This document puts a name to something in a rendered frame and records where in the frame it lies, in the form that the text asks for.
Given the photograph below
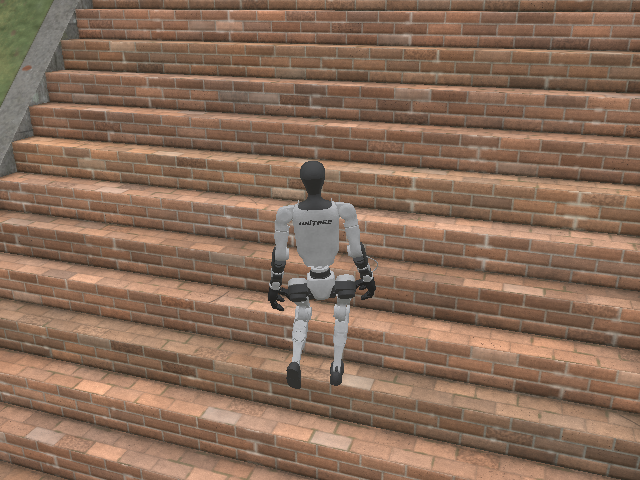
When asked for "robot left thigh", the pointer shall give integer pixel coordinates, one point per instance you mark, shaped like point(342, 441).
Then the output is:
point(298, 292)

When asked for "right robot forearm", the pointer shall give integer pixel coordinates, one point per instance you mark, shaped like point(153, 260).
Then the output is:
point(363, 266)

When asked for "robot right thigh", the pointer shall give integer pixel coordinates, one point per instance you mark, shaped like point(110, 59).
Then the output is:
point(345, 290)

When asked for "robot thigh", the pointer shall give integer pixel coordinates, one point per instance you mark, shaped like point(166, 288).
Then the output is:
point(345, 290)
point(298, 292)

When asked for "left robot hand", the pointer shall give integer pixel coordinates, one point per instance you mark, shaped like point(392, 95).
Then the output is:
point(273, 296)

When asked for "left robot forearm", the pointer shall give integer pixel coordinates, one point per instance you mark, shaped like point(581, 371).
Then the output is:
point(277, 272)

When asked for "right robot hand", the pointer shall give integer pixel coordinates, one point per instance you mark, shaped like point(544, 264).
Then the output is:
point(363, 285)

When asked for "left robot upper arm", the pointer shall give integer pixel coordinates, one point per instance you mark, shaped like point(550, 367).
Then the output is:
point(284, 215)

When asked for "right robot upper arm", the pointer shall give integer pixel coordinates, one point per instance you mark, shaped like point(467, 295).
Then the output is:
point(347, 212)

